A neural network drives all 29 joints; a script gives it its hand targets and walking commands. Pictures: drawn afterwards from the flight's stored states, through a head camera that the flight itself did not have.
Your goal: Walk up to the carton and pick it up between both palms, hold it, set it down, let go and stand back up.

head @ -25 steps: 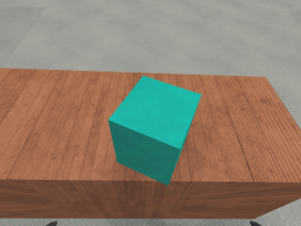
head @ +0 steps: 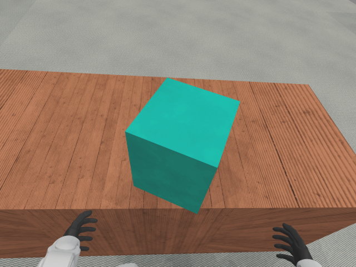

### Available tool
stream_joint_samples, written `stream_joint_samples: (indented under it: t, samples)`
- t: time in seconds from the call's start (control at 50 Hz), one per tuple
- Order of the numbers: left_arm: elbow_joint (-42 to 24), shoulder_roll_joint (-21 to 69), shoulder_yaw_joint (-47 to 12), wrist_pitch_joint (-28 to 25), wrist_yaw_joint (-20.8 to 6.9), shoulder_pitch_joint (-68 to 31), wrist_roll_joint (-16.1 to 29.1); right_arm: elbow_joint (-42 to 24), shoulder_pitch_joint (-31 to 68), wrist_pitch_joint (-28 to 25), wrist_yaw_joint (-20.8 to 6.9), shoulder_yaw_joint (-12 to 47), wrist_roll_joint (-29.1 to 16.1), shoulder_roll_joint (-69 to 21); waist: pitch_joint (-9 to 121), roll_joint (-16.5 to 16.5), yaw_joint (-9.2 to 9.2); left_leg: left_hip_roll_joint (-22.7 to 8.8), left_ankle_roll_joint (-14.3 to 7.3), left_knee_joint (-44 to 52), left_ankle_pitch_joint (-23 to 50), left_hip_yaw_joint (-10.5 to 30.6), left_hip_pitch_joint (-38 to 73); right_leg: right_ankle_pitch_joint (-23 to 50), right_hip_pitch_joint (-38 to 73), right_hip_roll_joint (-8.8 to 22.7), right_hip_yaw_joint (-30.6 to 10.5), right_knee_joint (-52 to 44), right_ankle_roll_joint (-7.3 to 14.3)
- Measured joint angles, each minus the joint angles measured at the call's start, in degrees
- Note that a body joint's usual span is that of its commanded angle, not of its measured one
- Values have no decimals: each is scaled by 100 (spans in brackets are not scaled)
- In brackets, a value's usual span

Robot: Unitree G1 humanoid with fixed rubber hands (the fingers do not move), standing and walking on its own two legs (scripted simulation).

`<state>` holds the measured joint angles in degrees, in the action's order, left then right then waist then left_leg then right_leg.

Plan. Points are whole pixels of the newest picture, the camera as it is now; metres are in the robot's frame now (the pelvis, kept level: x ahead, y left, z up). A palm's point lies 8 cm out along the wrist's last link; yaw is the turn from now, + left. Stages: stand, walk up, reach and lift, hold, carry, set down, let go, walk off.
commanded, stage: reach and lift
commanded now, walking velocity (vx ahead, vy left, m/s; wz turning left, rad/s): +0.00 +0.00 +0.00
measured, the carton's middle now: (182, 147) +0.42 -0.02 +0.00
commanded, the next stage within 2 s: none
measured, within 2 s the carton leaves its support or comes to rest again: neither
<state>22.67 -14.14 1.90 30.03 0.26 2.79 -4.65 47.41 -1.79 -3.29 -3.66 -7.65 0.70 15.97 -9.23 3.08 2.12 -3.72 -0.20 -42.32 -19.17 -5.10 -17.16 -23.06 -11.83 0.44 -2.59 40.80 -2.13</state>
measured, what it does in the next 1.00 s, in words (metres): stands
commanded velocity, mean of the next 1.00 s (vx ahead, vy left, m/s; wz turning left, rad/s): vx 0.00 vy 0.00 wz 0.00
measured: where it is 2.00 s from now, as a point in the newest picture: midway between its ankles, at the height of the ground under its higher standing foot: outside the picture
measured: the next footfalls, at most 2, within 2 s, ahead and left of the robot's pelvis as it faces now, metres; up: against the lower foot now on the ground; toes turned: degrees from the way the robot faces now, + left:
none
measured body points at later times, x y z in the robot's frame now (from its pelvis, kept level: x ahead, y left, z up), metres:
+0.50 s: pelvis +0.02 +0.00 +0.02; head +0.02 +0.01 +0.47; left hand +0.21 +0.24 -0.05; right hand +0.18 -0.25 -0.04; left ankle +0.05 +0.11 -0.71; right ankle +0.00 -0.15 -0.71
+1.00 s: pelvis +0.03 -0.01 +0.03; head +0.03 +0.01 +0.48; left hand +0.22 +0.24 -0.02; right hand +0.18 -0.21 -0.01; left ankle +0.05 +0.11 -0.71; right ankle +0.00 -0.15 -0.71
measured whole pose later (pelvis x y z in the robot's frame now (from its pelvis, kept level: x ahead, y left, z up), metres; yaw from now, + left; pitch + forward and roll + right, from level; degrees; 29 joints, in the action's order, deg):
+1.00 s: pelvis +0.03 -0.01 +0.03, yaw -1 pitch -7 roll +0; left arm 18.6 -19.3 0.9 -0.4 -9.0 14.8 8.2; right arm 18.6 -22.4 -13.7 10.9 0.6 -4.2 1.8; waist -6.9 2.6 -1.5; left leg -3.0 0.4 -23.0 -11.9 -7.1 -4.4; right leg -15.3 0.0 0.7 -3.8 21.8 -1.5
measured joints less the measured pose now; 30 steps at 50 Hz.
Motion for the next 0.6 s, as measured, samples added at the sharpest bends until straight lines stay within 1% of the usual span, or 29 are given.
stream_joint_samples:
  t: [0.1,0.2,0.3,0.4,0.46,0.6]
  samples:
    - [0,-41,47,-287,38,486,44,-409,-582,-58,69,92,-39,130,148,35,-11,66,-7,395,100,-53,304,80,268,59,-31,-342,-6]
    - [-39,-296,139,-664,11,729,194,-882,-989,-160,213,122,-81,-59,275,62,-71,99,7,757,244,-93,461,191,374,84,-56,-625,12]
    - [36,-471,103,-974,-126,709,353,-1081,-1097,-258,400,193,-87,-377,305,14,-94,108,20,1079,391,-107,640,340,542,84,-58,-939,29]
    - [106,-417,74,-1256,-280,704,463,-1297,-1127,-394,587,298,-93,-606,267,-42,-85,130,17,1386,533,-140,862,473,733,98,-80,-1208,30]
    - [82,-327,52,-1444,-322,746,545,-1472,-1185,-481,665,350,-92,-686,292,-57,-109,139,19,1531,598,-168,950,526,794,102,-103,-1315,33]
    - [13,-239,46,-1826,-459,873,646,-1829,-1346,-555,899,446,-171,-829,278,-8,-116,147,43,1825,727,-166,1194,625,1014,100,-92,-1558,55]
